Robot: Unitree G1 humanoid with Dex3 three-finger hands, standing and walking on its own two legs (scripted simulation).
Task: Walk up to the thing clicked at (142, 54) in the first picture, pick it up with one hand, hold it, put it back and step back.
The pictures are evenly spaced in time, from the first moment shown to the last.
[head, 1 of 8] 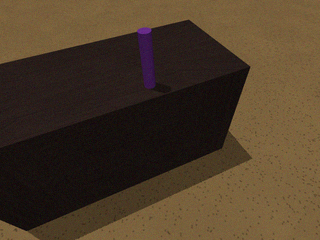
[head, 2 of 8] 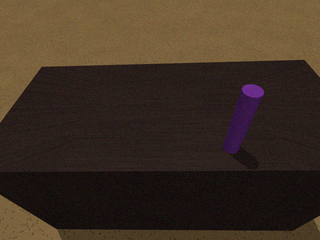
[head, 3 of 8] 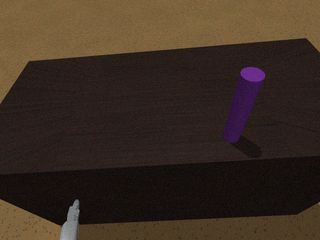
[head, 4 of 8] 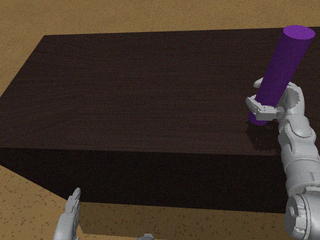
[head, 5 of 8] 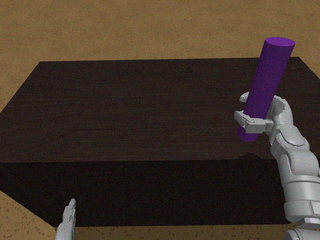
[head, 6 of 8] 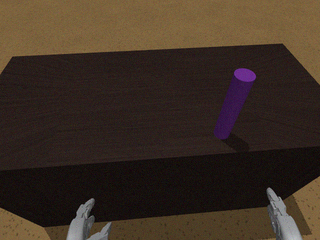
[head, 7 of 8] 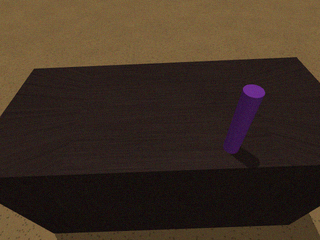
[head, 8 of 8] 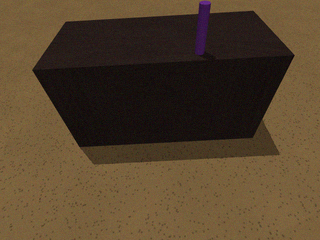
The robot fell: no
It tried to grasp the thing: yes
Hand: right
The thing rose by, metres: 0.22
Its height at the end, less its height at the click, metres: +0.00
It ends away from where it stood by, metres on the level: 0.01
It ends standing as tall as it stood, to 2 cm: yes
